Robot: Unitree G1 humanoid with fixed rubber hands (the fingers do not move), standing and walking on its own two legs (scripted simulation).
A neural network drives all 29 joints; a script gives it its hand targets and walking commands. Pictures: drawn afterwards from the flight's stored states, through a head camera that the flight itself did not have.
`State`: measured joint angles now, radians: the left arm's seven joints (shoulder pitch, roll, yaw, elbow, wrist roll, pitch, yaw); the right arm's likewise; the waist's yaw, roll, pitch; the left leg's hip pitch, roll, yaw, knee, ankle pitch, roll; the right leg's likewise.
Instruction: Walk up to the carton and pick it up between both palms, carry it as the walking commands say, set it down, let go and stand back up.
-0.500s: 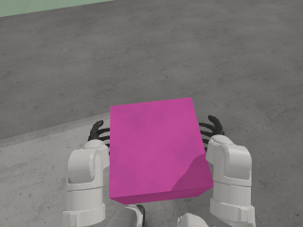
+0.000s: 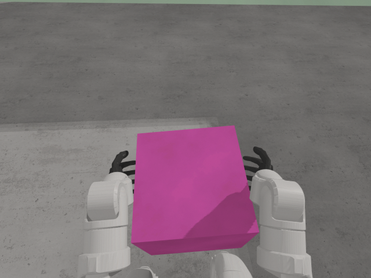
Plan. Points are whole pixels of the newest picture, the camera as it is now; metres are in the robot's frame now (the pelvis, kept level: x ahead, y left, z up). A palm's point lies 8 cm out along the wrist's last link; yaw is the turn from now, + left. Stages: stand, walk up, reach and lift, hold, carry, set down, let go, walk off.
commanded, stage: carry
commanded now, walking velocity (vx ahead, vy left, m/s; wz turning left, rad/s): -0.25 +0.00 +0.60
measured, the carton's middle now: (191, 192) +0.30 -0.01 -0.03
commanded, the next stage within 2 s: none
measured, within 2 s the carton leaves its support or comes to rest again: neither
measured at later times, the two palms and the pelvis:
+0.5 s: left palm out of the picture +0.06 +0.21 +0.08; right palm (245, 273) +0.12 -0.08 +0.09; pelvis -0.20 +0.01 -0.01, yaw +18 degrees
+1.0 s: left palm out of the picture -0.22 +0.21 +0.08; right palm out of the picture -0.06 -0.04 +0.08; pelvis -0.38 -0.06 +0.01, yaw +34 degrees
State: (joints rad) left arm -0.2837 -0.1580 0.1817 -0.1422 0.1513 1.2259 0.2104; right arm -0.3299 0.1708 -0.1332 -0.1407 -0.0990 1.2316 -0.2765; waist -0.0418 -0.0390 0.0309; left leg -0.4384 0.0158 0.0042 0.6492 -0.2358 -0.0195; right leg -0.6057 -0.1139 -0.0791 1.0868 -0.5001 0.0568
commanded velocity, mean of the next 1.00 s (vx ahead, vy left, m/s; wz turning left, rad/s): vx -0.21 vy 0.00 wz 0.52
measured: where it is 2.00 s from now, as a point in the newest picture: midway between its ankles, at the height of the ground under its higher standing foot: outside the picture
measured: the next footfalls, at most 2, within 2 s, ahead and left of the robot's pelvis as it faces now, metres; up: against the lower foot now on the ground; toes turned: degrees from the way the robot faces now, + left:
right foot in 0.16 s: -0.03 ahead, -0.09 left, +0.00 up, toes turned +0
left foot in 0.48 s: -0.20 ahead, +0.16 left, +0.00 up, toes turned +23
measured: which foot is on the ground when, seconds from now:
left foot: down 0.00-0.18, up 0.20-0.46, down 0.48-0.80, up 0.82-1.00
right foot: up 0.00-0.14, down 0.16-0.50, up 0.52-0.74, down 0.76-1.00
